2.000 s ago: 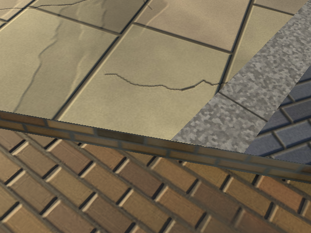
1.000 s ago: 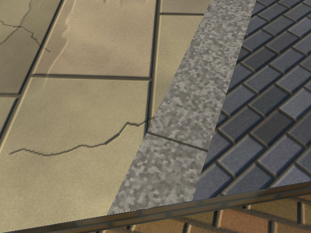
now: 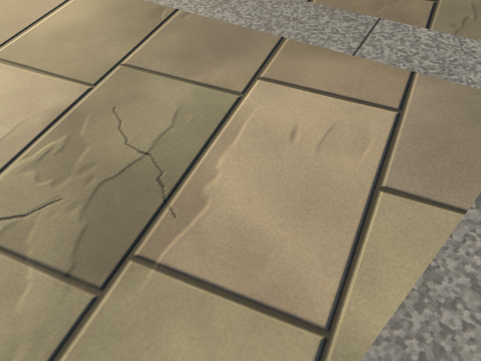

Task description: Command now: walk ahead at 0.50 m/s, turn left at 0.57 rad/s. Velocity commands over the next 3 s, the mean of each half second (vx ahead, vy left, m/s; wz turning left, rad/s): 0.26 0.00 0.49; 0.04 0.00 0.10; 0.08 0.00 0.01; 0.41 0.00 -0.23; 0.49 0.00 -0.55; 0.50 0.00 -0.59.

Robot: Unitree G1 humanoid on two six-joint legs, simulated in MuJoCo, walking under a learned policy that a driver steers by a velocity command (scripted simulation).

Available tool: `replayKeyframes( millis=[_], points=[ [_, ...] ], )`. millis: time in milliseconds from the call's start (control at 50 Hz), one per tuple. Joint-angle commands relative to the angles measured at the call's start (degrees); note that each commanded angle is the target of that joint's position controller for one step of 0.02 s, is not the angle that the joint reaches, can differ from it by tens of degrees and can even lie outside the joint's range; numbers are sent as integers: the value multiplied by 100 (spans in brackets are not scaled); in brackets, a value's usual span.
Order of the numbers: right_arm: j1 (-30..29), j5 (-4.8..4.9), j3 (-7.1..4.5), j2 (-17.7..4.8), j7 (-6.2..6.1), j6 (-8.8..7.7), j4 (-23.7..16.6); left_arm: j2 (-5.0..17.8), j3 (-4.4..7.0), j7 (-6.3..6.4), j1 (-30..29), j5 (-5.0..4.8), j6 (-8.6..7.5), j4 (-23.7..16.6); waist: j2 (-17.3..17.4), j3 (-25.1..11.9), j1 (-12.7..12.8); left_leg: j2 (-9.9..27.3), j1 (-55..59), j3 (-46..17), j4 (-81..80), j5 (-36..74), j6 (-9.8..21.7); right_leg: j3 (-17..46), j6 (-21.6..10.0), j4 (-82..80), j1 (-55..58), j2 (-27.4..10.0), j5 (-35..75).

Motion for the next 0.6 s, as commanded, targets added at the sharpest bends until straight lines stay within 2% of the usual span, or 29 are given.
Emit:
replayKeyframes(
  millis=[20,40,60,80,100,120,140,180,200,240,260,300,320,340,360,380,400,420,440,460,480,520,560,600],
  points=[
    [548,83,246,318,-35,80,-544,-494,-128,-184,-55,-35,-319,335,-402,569,-515,535,-1242,-475,251,383,88,1909,-169,-3606,437,-1255,1021],
    [377,139,259,242,-63,96,-644,-309,-75,-177,-130,-61,-326,400,-409,693,-510,560,-1048,-356,-909,529,-3,1180,-130,-3902,291,-1030,1571],
    [-77,117,260,168,-82,122,-796,-195,-34,-133,-87,-30,-304,509,-341,793,-399,543,-931,-100,-1760,776,-71,612,-39,-4137,281,-801,1893],
    [-324,36,200,12,-72,104,-857,-70,-10,-49,-96,8,-328,515,-413,679,-287,506,-664,171,-2449,1098,-160,248,-17,-4271,586,-682,2928],
    [-400,-26,165,-43,-72,97,-914,196,29,55,-64,48,-362,557,-636,498,-276,462,-519,371,-3043,1336,-279,50,-19,-4335,933,-617,3618],
    [-466,12,135,-70,-65,89,-907,390,73,146,20,56,-354,583,-628,325,-210,465,-430,570,-3581,1422,-368,-114,-4,-4335,1382,-569,4087],
    [-579,22,124,-53,-43,110,-913,602,124,228,93,57,-335,585,-475,120,-120,429,-146,773,-4100,1598,-372,-256,150,-4338,1669,-526,4626],
    [-1154,26,169,124,51,94,-1089,993,210,371,392,-114,-296,563,-542,109,194,327,342,1246,-5651,1420,-451,-345,232,-4187,2260,-690,5765],
    [-1404,60,131,121,102,85,-1163,1160,251,393,549,-157,-238,599,-681,72,284,299,388,1315,-6112,1392,-453,-333,247,-4017,2692,-801,6183],
    [-1358,107,40,-60,201,117,-1166,1410,347,417,571,-219,-86,519,-1008,-77,240,275,453,1301,-6643,1269,-407,-301,200,-3645,3470,-1058,6785],
    [-1174,90,-10,-176,249,140,-1115,1464,390,416,495,-245,-24,435,-1074,-148,157,261,577,1283,-6801,1134,-357,-299,171,-3415,3702,-1145,6979],
    [-661,61,-131,-425,289,200,-995,1476,455,395,333,-257,76,294,-1084,-252,-95,200,1137,1203,-7144,738,-199,-237,65,-2720,3751,-1253,7135],
    [-166,30,-237,-622,246,183,-867,1434,460,350,221,-258,89,222,-934,-400,-352,123,1790,1130,-7706,942,-35,-261,48,-2006,3583,-1127,6780],
    [282,-35,-329,-799,138,150,-736,1281,420,297,226,-276,60,184,-605,-565,-597,150,2727,847,-8372,1672,181,-284,137,-889,3037,-760,5723],
    [278,-121,-333,-1091,26,116,-759,604,230,210,449,33,24,6,544,-916,-277,1263,4477,-397,-7379,4357,611,-74,237,855,1040,-242,704],
    [-95,-342,-283,-1327,-19,-6,-1032,582,87,75,1170,34,-38,-106,1141,-2051,171,2954,5682,-3281,-7527,4290,2230,911,507,2704,-471,524,-1570],
    [-217,-249,-203,-786,-24,5,-1150,1204,244,-14,785,-32,-74,10,117,-2258,-244,2667,5091,-2926,-8115,2903,2040,1578,503,2862,-559,198,-864],
    [-513,-145,-95,-538,-33,-7,-1123,1294,264,-15,266,-123,-58,-140,-127,-1453,-175,2345,4401,-2177,-8269,2180,1654,1438,519,2564,-664,21,-336],
    [-631,-69,-43,-423,-30,-22,-1071,1180,251,75,37,-70,-29,-155,-608,-1028,-31,2071,3686,-1793,-8427,1773,1321,1374,579,2152,-608,-169,-64],
    [-741,-41,-9,-393,-35,-36,-1036,1202,262,170,-70,-38,48,-195,-557,-755,63,1897,3095,-1547,-8526,1748,1189,1396,646,1816,-396,-268,119],
    [-749,-105,-11,-460,-41,-40,-976,1192,277,211,10,-59,127,-182,-367,-619,181,1726,2591,-1281,-8624,1778,1115,1358,671,1629,-46,-314,198],
    [-715,-200,-22,-516,-43,-61,-883,1003,242,276,246,-37,201,-118,-101,-624,283,1498,2166,-849,-8606,2270,1034,1214,765,1117,296,-291,264],
    [-645,-231,-47,-582,-81,-18,-824,856,191,318,153,-21,232,-138,47,-718,222,1391,2110,-618,-8549,2323,972,1136,843,487,406,-269,357],
    [-647,-222,-47,-577,-116,67,-813,755,155,341,-20,-37,287,-148,222,-743,117,1286,2035,-509,-8580,1401,854,1088,863,-136,602,-272,561]
  ],
)
Next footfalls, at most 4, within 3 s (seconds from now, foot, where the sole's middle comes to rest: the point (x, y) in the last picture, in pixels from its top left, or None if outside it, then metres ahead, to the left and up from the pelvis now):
0.34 left None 0.34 0.08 -0.71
0.76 right None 0.36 -0.16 -0.71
1.58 left None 0.39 0.10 -0.71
2.08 right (275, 267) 0.79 -0.06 -0.71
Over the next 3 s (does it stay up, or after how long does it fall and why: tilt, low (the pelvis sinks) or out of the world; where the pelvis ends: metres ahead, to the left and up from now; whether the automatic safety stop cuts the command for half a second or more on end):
stays up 1.09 -0.04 0.05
